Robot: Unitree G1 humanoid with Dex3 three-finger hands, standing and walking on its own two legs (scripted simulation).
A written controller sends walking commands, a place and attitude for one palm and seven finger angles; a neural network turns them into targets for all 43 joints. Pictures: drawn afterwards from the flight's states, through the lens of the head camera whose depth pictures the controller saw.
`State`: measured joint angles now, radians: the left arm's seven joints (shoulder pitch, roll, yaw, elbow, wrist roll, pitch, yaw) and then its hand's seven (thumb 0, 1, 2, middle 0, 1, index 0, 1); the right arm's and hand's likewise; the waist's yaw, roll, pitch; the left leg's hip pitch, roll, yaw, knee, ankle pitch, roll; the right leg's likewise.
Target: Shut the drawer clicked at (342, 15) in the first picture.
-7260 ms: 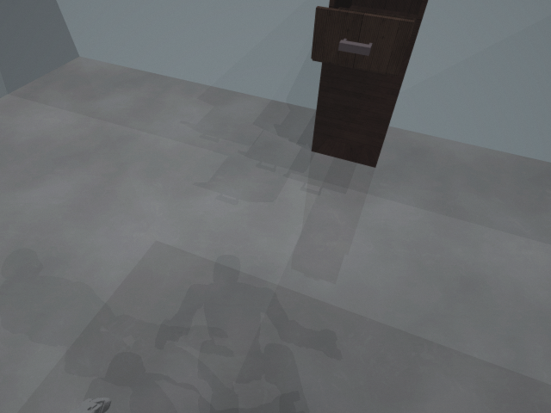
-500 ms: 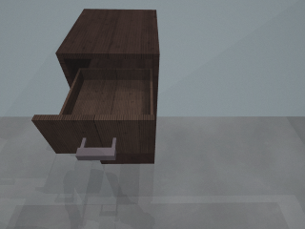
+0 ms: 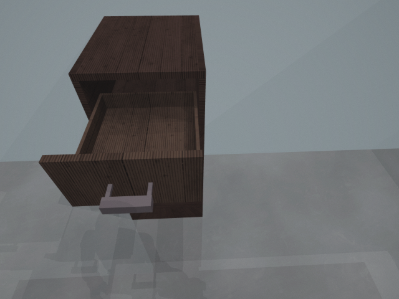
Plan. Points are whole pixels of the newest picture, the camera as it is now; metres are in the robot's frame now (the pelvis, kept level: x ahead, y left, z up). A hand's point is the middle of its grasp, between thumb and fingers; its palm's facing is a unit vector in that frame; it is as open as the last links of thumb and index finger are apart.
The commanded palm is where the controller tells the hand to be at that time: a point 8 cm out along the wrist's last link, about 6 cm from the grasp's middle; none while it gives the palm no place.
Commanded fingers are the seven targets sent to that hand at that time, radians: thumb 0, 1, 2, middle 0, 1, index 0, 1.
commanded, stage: look again from close up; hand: left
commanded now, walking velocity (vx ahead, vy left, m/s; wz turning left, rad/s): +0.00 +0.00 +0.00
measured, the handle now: (128, 195) +0.33 +0.18 +0.00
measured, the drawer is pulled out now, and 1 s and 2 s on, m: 0.30 0.30 0.30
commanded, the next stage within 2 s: shuffle to correct the standing spot in 0.28 s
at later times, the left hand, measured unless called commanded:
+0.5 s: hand out of the picture -0.01 +0.19 -0.17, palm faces +0.01 -0.98 -0.19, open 7.4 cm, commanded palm none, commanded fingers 0.00 0.90 0.90 -0.20 -0.30 -0.20 -0.30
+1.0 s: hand out of the picture -0.01 +0.14 -0.18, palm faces +0.12 -0.98 -0.16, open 7.4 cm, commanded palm none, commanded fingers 0.00 0.90 0.90 -0.20 -0.30 -0.20 -0.30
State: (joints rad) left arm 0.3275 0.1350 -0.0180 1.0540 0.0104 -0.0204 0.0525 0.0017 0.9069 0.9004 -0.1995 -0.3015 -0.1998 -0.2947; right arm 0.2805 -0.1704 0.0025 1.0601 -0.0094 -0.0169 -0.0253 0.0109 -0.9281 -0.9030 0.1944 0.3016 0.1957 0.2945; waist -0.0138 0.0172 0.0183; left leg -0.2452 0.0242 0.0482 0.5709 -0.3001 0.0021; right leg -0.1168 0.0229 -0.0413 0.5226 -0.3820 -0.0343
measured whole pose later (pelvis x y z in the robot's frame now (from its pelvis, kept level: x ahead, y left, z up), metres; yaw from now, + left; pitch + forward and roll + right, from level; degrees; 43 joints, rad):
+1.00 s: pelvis +0.04 -0.01 +0.00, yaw +4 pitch -2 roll +2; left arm 0.35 0.12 -0.01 1.11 0.01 0.00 0.05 0.00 0.91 0.90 -0.20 -0.30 -0.20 -0.29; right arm 0.19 -0.15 0.00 1.09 0.00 -0.02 -0.04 0.01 -0.93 -0.90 0.20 0.30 0.20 0.29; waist 0.03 -0.04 0.07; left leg -0.23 -0.01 0.09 0.56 -0.30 0.02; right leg -0.17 -0.04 -0.06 0.60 -0.38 -0.01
